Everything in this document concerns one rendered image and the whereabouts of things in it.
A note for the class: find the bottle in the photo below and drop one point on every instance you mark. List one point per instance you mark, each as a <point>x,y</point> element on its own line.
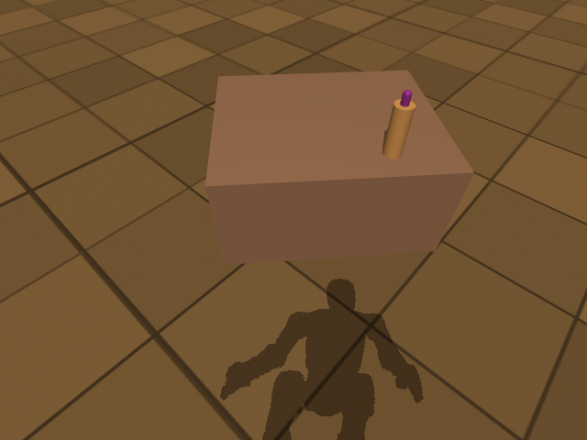
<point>401,117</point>

